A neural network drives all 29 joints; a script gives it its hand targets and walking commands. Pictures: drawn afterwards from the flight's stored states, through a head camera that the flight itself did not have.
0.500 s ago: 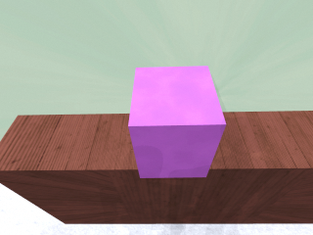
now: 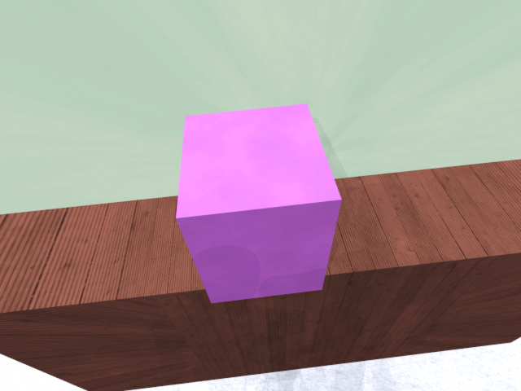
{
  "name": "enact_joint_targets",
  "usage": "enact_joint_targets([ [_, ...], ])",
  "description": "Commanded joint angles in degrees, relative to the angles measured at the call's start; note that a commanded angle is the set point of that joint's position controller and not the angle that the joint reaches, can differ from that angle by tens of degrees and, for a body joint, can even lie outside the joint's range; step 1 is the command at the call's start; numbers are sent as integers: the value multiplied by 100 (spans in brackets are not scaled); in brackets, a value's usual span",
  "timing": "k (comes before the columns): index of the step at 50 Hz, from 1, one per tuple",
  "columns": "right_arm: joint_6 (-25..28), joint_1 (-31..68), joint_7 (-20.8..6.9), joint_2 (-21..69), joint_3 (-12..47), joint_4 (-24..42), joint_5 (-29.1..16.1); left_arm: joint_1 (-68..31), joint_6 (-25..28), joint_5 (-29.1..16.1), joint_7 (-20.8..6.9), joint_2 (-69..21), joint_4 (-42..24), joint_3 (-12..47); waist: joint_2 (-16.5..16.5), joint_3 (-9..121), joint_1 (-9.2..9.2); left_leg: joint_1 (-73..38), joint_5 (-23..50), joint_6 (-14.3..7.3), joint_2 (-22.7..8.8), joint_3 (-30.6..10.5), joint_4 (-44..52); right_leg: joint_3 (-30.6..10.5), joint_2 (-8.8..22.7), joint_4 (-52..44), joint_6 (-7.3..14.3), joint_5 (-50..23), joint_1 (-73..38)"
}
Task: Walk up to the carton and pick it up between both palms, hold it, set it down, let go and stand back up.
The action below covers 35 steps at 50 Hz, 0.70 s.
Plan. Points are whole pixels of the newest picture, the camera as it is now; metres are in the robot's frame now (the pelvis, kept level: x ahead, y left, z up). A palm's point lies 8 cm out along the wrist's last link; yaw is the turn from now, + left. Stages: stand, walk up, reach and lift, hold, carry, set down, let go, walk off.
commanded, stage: walk up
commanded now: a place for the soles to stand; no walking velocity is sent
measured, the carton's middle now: (257, 207) +0.42 +0.03 +0.05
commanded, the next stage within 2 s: reach and lift in 0.20 s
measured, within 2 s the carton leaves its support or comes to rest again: neither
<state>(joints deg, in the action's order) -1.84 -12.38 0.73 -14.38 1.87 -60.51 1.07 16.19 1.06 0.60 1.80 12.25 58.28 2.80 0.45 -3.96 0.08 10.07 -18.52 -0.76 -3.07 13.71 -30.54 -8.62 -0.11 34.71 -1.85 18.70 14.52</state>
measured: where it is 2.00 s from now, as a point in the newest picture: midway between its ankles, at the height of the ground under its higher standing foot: outside the picture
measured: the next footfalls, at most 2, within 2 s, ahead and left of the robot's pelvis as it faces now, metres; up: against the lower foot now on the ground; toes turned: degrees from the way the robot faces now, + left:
none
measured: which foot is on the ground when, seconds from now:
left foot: down 0.00-1.00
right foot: down 0.00-1.00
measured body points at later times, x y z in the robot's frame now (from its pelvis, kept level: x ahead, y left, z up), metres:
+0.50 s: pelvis -0.05 -0.02 -0.03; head +0.04 -0.01 +0.41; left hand +0.16 +0.24 -0.13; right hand +0.17 -0.26 -0.15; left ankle -0.02 +0.11 -0.73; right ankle +0.00 -0.14 -0.73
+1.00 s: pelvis -0.06 -0.03 +0.00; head -0.05 -0.03 +0.44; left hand +0.09 +0.23 -0.08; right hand +0.10 -0.22 -0.10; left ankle -0.02 +0.11 -0.73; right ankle +0.00 -0.14 -0.73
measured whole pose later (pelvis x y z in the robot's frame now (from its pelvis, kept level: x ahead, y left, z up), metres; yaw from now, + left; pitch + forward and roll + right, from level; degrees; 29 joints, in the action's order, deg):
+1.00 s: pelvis -0.06 -0.03 +0.00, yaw +6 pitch -7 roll +0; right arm -4.9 -15.5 2.4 -3.1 -3.4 -26.4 1.1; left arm 9.3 -21.2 -2.1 -1.6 16.3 22.3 -0.3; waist 0.0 -8.8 -1.5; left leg 13.2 -14.0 0.9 -3.9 5.2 -34.0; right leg 1.1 0.4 35.0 0.6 14.8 13.7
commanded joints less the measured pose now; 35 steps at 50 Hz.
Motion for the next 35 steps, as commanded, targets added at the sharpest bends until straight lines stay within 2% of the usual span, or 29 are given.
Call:
enact_joint_targets([
  [1, 30, -174, 37, -886, -168, 325, 6, 398, 64, -19, 63, 951, -324, -199, 154, 226, 5, -657, 610, -340, -620, -665, 533, -381, 339, -441, 497, -1770, 817],
  [4, 11, -269, 38, -903, -169, 351, -6, 300, 42, 4, 70, 957, -428, -210, 260, 317, -51, -616, 525, -409, -699, -690, 571, -357, 255, -261, 477, -1672, 795],
  [5, 3, -243, 38, -947, -186, 373, -5, 318, 40, 1, 72, 923, -465, -211, 58, 331, -30, -587, 459, -408, -713, -659, 555, -375, 242, -231, 462, -1671, 772],
  [7, -20, -190, 37, -943, -180, 425, 19, 362, 33, 8, 84, 1001, -486, -230, 172, 318, -21, -647, 609, -447, -773, -605, 429, -342, 227, -128, 453, -1800, 876],
  [10, -50, -151, 29, -941, -169, 475, 17, 330, 16, -6, 90, 1005, -555, -232, 153, 207, -10, -474, 474, -436, -767, -584, 399, -442, 209, -83, 503, -1720, 948],
  [11, 600, 3670, -285, -586, -946, 1127, 650, -3930, -1178, -416, -74, 1474, -1497, -349, 129, 71, 10, 2088, 380, 9, -212, -960, -642, 1136, 88, 561, 427, 121, 1541],
  [12, 589, 2785, -540, -761, -1188, 636, 768, -3113, -1864, -389, -10, 1380, -1618, -273, 82, -423, 88, 2017, -173, 119, -159, -843, -679, 1321, 102, 686, 492, 475, 1517],
  [13, 562, 2540, -648, -934, -1222, 688, 743, -3132, -2265, -261, -52, 1403, -2062, -334, 147, -226, 51, 1638, -152, 172, -181, -806, -634, 1431, 104, 622, 516, 340, 1448],
  [14, 457, 2249, -660, -990, -1270, 846, 630, -2876, -2629, -154, -167, 1230, -2234, -285, 259, 323, -103, 778, 354, 283, -218, -800, -944, 1308, 140, 464, 575, -405, 1445],
  [15, 316, 1976, -627, -989, -1187, 1105, 494, -2810, -2947, -58, -314, 1187, -2652, -349, 227, 1058, -105, 124, 938, 380, -175, -828, -1239, 1231, 110, 514, 525, -1258, 1467],
  [17, 114, 1430, -412, -987, -1048, 1516, -67, -2323, -3509, 247, -583, 1194, -3071, -528, 46, 2102, -226, -528, 1653, 512, -27, -772, -1691, 1260, 38, 757, 340, -2762, 1028],
  [18, 85, 1175, -316, -1037, -930, 1443, -350, -2025, -3654, 439, -676, 1203, -3278, -590, -90, 2445, -292, -770, 2259, 564, -1, -828, -1886, 1414, -36, 941, 290, -3348, 1072],
  [19, 58, 985, -261, -1018, -819, 1447, -570, -1693, -3771, 643, -751, 1184, -3475, -687, -230, 2644, -259, -1025, 2699, 599, 3, -901, -1988, 1467, -92, 1013, 283, -3583, 1121],
  [21, -77, 796, -208, -968, -552, 1576, -908, -1129, -3900, 899, -813, 1066, -3909, -800, -309, 2704, -202, -1448, 3118, 624, 39, -988, -1851, 1559, -177, 762, 353, -3466, 1115],
  [23, -233, 650, -149, -922, -446, 1853, -1042, -740, -3900, 973, -853, 1027, -4266, -844, -193, 2296, -206, -1529, 2791, 571, 105, -956, -1473, 1561, -245, 336, 377, -3099, 892],
  [24, -259, 689, -121, -954, -472, 2014, -999, -692, -3833, 912, -851, 895, -4378, -816, -153, 2066, -266, -1506, 2590, 531, 123, -969, -1242, 1562, -267, 172, 368, -2849, 881],
  [25, -294, 653, -74, -856, -449, 2108, -951, -742, -3760, 882, -841, 917, -4472, -760, -134, 1762, -332, -1317, 2101, 493, 138, -913, -1056, 1547, -270, -9, 390, -2458, 822],
  [26, -332, 743, -15, -672, -474, 2205, -855, -888, -3664, 817, -809, 954, -4465, -721, 3, 1310, -321, -927, 1410, 415, 195, -847, -903, 1447, -214, -190, 385, -1980, 897],
  [27, -360, 788, 62, -548, -498, 2328, -723, -1067, -3554, 781, -759, 1042, -4353, -720, -10, 861, -316, -560, 765, 334, 230, -766, -753, 1333, -129, -288, 363, -1435, 929],
  [28, -377, 814, 104, -364, -471, 2480, -603, -1210, -3430, 699, -717, 1106, -4314, -696, 135, 490, -340, -294, 398, 232, 223, -740, -659, 1189, -36, -456, 345, -1037, 1027],
  [31, -375, 950, 143, 70, -589, 2903, -362, -1804, -3133, 671, -575, 1296, -4387, -653, -91, 21, -295, 117, -470, 114, 131, -685, -395, 995, 114, -732, 374, 361, 1191],
  [33, -387, 952, 148, 324, -653, 3266, -238, -2056, -2986, 604, -515, 1311, -4520, -669, -145, -101, -264, 68, -694, 97, 124, -626, -304, 855, 242, -946, 391, 848, 1305],
  [35, -352, 840, 165, 410, -716, 3610, -145, -2084, -2833, 474, -439, 1291, -4727, -655, -210, 131, -268, 79, -763, 67, 79, -638, -191, 872, 239, -935, 383, 831, 1062],
])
